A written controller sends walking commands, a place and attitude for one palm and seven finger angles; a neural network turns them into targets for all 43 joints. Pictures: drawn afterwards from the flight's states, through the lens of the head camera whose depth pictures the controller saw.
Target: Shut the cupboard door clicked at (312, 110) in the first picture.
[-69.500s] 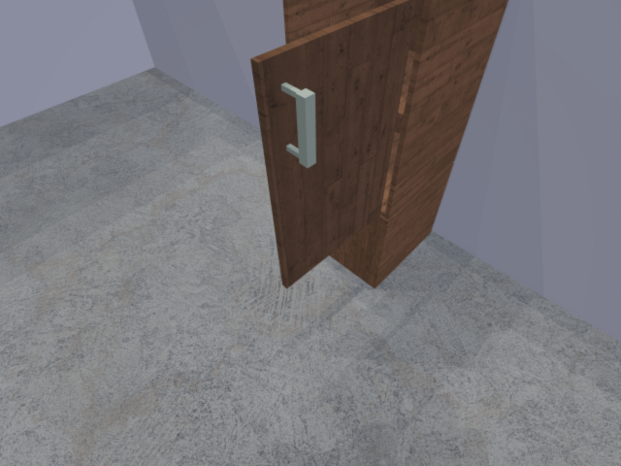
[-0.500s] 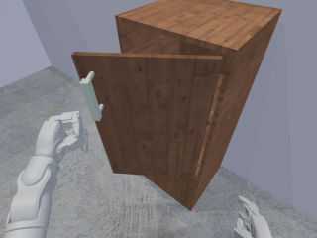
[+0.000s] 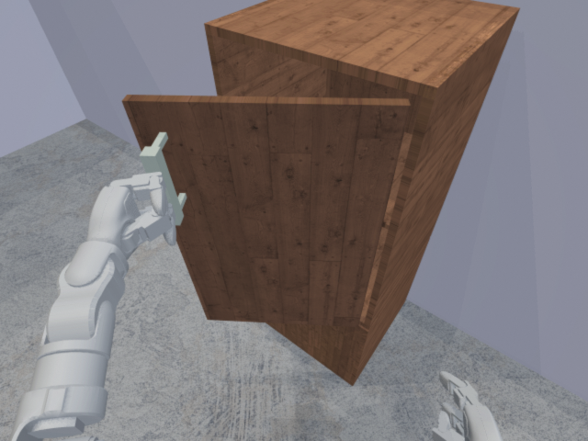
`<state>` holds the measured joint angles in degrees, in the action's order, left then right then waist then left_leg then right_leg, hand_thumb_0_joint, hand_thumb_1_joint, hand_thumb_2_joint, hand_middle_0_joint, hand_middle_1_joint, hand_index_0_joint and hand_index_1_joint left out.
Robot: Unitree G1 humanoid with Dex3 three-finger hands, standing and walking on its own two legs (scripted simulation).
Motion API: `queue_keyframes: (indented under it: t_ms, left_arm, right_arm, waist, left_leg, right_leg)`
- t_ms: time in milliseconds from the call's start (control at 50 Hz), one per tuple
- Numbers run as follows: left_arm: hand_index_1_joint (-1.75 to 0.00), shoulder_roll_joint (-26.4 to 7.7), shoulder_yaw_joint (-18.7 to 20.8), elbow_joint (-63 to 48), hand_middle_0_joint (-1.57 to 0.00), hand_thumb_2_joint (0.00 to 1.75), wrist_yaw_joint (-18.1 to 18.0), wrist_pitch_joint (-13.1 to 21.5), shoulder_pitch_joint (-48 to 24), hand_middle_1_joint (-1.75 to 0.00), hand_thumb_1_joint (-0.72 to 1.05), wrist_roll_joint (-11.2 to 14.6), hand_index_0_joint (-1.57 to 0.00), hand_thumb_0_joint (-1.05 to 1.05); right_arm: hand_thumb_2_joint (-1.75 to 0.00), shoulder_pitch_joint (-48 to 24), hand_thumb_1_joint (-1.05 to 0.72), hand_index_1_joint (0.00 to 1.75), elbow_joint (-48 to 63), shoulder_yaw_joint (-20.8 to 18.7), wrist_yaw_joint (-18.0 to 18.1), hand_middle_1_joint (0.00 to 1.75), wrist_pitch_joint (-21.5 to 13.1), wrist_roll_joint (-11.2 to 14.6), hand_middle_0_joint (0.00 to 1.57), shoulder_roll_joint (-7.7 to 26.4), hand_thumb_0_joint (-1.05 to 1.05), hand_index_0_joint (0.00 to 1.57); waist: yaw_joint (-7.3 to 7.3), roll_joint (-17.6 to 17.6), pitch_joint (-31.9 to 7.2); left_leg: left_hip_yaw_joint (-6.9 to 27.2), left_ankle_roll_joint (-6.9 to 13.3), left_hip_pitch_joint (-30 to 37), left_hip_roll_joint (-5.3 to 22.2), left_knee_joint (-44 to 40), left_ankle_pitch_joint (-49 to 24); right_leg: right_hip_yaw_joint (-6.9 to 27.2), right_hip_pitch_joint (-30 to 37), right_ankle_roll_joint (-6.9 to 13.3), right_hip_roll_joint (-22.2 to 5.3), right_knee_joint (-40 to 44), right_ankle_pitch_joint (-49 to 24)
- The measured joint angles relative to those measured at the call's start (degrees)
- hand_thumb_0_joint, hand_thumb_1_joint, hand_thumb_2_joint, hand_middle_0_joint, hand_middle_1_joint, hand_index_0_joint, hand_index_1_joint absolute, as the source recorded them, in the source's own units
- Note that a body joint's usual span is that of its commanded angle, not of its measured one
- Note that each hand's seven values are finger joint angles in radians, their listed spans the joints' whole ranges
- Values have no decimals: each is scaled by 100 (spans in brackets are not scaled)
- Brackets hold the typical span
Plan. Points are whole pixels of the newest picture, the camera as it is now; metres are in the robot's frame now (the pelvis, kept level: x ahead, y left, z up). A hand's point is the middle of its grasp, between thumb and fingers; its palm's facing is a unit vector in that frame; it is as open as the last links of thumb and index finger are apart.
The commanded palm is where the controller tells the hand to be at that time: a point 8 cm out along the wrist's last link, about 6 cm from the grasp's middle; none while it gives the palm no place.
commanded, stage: bring the fist close to the handle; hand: left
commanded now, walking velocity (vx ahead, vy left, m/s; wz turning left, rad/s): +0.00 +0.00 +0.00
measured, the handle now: (168, 179) +0.44 +0.22 +0.14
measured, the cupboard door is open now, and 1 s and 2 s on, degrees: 34 28 13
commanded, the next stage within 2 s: push the door shut along its arc in 0.36 s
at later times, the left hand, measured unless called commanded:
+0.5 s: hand (171, 222) +0.34 +0.18 +0.15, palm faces +0.02 -1.00 -0.03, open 3.1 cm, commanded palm +0.32 +0.23 +0.15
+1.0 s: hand (188, 193) +0.40 +0.18 +0.15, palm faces -0.09 -0.99 -0.05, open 3.1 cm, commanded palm +0.39 +0.22 +0.15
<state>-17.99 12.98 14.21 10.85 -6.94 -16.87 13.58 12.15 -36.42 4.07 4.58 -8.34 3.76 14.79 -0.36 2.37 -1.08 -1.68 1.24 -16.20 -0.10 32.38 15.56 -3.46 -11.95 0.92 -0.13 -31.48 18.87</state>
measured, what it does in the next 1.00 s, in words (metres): stands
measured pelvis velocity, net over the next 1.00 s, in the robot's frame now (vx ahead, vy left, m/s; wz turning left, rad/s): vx -0.01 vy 0.00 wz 0.01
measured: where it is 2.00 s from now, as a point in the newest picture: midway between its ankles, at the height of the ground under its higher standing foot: outside the picture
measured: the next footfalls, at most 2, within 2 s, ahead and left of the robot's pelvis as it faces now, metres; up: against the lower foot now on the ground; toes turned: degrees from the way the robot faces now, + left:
none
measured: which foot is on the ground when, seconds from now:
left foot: down 0.00-1.00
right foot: down 0.00-1.00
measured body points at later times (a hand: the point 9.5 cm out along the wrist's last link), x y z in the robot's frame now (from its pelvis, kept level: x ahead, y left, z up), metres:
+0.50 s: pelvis +0.00 +0.00 +0.00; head -0.01 -0.02 +0.45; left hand +0.34 +0.24 +0.16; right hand +0.17 -0.24 -0.08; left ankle +0.02 +0.11 -0.73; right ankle -0.02 -0.11 -0.73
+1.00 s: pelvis -0.01 +0.00 +0.00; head +0.01 -0.01 +0.45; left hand +0.40 +0.23 +0.16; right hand +0.12 -0.26 -0.11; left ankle +0.02 +0.11 -0.73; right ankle -0.02 -0.11 -0.73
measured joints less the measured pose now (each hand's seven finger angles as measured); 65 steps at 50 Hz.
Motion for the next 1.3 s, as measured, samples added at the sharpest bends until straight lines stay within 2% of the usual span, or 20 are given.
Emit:
queue_keyframes:
  t_ms: [80,240,400,540,680,740,900,1100,1300]
  left_arm:
    - [-150,32,12,198,-130,90,47,-20,-40,-150,90,21,-130,1]
    - [-150,160,25,-53,-130,90,-90,355,248,-150,90,-43,-130,1]
    - [-150,96,30,6,-130,90,-81,212,195,-150,90,-41,-130,1]
    - [-150,161,-18,-83,-131,90,25,313,305,-150,90,22,-130,1]
    - [-150,-72,-106,695,-131,90,141,243,-429,-150,90,-81,-130,1]
    - [-150,-108,-185,938,-131,90,228,363,-770,-150,90,-93,-130,1]
    - [-150,-273,-101,1930,-132,90,520,650,-1344,-150,90,-21,-130,1]
    - [-150,-460,-202,3036,-132,90,765,1058,-2231,-150,90,-80,-130,1]
    - [-150,-520,-134,4011,-131,90,1009,1428,-2950,-150,90,-142,-130,1]
  right_arm:
    - [-90,78,-90,30,26,-36,-11,30,64,3,20,40,2,21]
    - [-90,207,-90,30,29,-102,-67,30,73,-25,20,59,2,21]
    - [-90,129,-90,30,57,-111,-51,30,124,-9,20,69,2,21]
    - [-90,66,-90,30,75,-78,-66,30,113,-11,20,46,2,21]
    - [-90,-65,-90,30,70,-12,26,30,168,11,20,56,2,21]
    - [-90,-46,-90,30,36,-19,55,30,147,-7,20,92,2,21]
    - [-90,231,-90,30,-128,-51,36,30,169,4,20,143,2,21]
    - [-90,449,-90,30,-296,-127,5,30,132,-10,20,239,2,21]
    - [-90,597,-90,30,-329,-152,-49,30,95,-72,20,254,1,21]
  waist:
    - [44,25,-19]
    - [49,-16,-35]
    - [30,28,-12]
    - [-1,45,-88]
    - [52,-13,114]
    - [84,7,150]
    - [178,4,33]
    - [307,-8,63]
    - [510,-46,-26]
  left_leg:
    - [-41,10,-24,2,-37,-12]
    - [-96,6,38,19,-46,25]
    - [-63,0,54,22,-65,0]
    - [-40,-5,88,12,-68,-3]
    - [65,-27,-33,19,28,-39]
    - [78,-24,-119,13,35,-67]
    - [70,-13,-283,-10,72,-61]
    - [95,12,-629,-24,285,-8]
    - [27,41,-942,-19,448,60]
  right_leg:
    - [42,-48,-8,0,19,-19]
    - [100,-16,-8,14,9,8]
    - [68,20,2,21,51,-19]
    - [45,59,4,13,42,-5]
    - [-60,-9,36,25,-18,-22]
    - [-73,-91,39,20,-26,-46]
    - [-66,-276,29,-7,-113,-11]
    - [-91,-596,14,-25,-297,36]
    - [-22,-940,-12,-33,-478,88]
